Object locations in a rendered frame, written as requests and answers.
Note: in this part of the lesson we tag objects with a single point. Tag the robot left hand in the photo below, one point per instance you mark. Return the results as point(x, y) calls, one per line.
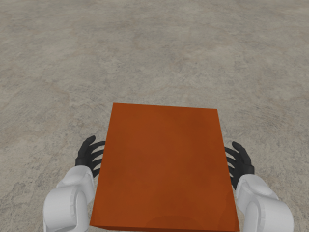
point(85, 156)

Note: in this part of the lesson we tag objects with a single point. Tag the robot right hand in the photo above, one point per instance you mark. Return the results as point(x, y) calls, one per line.
point(242, 163)

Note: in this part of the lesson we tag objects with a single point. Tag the right robot forearm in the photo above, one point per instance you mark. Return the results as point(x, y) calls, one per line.
point(263, 210)

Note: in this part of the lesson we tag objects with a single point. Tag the carton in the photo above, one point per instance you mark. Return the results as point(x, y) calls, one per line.
point(164, 169)

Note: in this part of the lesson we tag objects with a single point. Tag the left robot forearm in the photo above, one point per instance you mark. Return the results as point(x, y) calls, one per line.
point(65, 208)

